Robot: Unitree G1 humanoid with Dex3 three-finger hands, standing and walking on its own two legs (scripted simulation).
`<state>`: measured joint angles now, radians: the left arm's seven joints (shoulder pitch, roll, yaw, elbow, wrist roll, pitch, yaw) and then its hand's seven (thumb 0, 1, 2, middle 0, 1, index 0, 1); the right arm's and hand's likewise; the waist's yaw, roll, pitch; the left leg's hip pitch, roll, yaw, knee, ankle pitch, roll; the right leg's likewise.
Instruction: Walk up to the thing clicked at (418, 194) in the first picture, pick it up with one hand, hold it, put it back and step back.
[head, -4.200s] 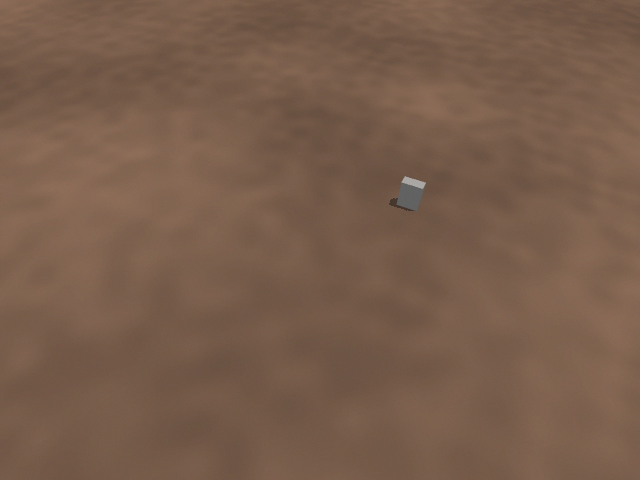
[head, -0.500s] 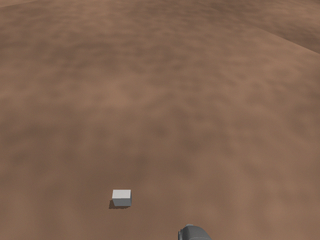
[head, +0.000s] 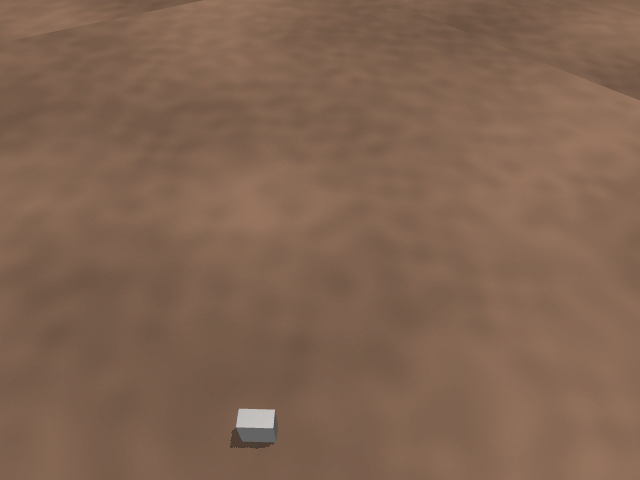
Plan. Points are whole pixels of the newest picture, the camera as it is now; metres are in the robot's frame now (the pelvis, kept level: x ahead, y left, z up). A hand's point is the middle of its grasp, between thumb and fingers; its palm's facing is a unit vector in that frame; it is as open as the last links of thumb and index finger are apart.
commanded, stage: walk up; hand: left
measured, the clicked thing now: (258, 426) +0.39 +0.17 -0.69
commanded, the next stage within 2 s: stand in 1.34 s
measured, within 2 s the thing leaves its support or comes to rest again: neither
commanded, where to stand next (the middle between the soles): +0.06 -0.02 m, yaw +0 degrees
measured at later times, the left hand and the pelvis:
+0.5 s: hand out of the picture +0.12 +0.25 -0.13, palm faces +0.01 -0.94 -0.35, open 7.4 cm; pelvis +0.04 -0.01 +0.02, yaw +1 degrees
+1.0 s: hand out of the picture +0.14 +0.24 -0.13, palm faces -0.02 -0.94 -0.33, open 7.4 cm; pelvis +0.05 -0.01 +0.03, yaw +0 degrees
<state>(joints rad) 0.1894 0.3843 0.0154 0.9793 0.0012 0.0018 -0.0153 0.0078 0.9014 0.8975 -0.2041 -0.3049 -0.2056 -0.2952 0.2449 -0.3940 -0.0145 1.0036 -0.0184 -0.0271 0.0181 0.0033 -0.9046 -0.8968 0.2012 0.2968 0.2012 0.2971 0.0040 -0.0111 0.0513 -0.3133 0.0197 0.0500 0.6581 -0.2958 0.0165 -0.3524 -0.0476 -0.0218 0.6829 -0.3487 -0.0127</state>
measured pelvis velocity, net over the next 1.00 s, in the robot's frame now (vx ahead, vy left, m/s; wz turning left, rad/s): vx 0.05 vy -0.01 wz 0.00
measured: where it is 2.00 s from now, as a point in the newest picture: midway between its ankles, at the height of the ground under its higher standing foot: outside the picture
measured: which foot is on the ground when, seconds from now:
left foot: down 0.00-1.00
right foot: down 0.00-1.00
